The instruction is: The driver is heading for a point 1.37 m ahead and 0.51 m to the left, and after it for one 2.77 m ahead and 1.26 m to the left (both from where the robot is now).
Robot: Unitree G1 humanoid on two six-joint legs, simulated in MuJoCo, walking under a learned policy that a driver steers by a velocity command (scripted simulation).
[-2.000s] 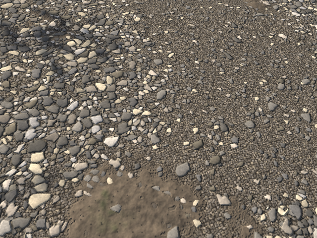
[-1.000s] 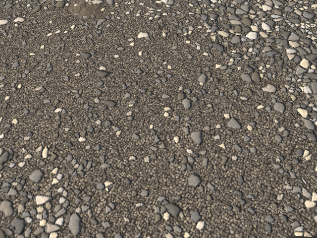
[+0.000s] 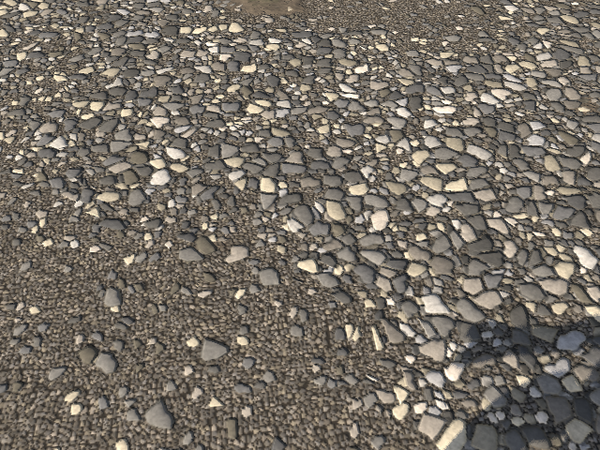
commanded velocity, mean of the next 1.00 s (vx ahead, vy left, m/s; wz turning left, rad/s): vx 0.93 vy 0.00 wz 0.68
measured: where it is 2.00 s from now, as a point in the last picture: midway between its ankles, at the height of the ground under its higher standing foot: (68, 162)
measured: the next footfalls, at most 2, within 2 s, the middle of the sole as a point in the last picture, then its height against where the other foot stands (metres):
left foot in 0.42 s outside the picture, level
right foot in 0.86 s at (224, 326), level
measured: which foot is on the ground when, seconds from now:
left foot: up 0.00-0.40, down 0.42-0.86, up 0.88-1.00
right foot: down 0.00-0.42, up 0.44-0.84, down 0.86-1.00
